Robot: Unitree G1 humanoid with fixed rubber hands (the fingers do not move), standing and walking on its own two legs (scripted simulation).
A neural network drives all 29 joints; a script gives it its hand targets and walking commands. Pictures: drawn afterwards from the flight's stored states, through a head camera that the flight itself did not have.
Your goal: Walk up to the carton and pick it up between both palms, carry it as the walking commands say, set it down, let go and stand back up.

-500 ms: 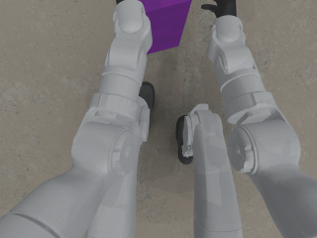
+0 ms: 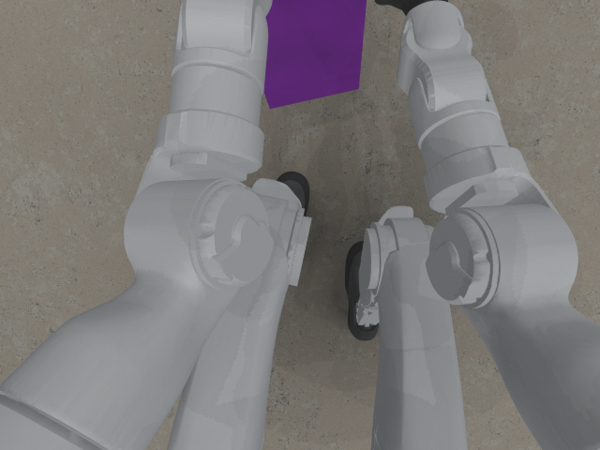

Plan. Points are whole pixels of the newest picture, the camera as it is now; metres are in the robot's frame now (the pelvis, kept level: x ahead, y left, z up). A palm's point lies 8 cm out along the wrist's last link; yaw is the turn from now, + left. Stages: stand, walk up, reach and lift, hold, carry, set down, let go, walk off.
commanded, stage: set down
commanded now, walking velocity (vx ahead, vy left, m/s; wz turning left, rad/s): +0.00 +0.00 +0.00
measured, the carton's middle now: out of the picture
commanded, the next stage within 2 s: none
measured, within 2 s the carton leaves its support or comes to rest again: neither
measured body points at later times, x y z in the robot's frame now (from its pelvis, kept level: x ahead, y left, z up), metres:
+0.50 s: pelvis +0.01 +0.00 -0.01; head +0.35 +0.05 +0.27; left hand +0.60 +0.16 -0.07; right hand +0.56 -0.02 -0.16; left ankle +0.19 +0.09 -0.41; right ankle +0.08 -0.10 -0.41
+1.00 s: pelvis +0.01 +0.00 -0.03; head +0.34 +0.05 +0.27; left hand +0.59 +0.16 -0.07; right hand +0.55 -0.04 -0.18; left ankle +0.19 +0.09 -0.41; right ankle +0.08 -0.10 -0.41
